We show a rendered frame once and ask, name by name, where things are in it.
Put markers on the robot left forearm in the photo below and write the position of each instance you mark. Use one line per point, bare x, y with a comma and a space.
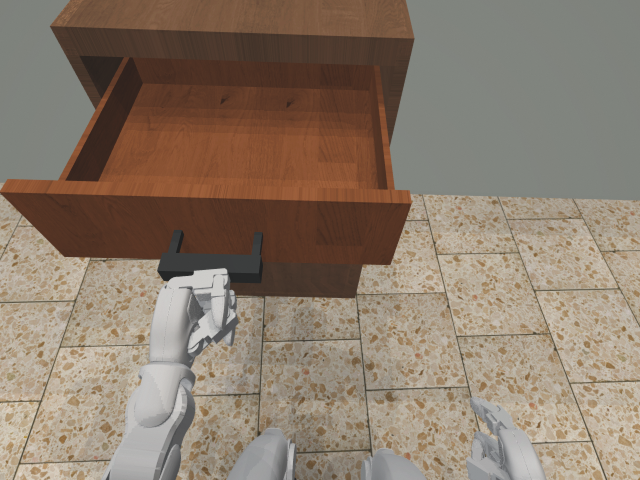
157, 416

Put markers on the robot right shin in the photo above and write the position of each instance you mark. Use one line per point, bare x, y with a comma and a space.
384, 451

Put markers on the left robot hand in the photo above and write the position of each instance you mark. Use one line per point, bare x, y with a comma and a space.
177, 312

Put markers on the robot left shin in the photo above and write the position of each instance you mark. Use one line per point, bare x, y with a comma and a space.
274, 431

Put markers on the handle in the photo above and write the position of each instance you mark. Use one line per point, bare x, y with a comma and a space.
241, 268

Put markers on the drawer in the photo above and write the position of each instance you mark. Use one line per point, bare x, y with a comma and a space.
220, 150

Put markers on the cabinet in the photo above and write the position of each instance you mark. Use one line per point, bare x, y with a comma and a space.
96, 35

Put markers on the right robot hand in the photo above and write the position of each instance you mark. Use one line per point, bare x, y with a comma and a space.
512, 457

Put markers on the robot shin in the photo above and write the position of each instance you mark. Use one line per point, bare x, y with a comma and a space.
384, 451
274, 431

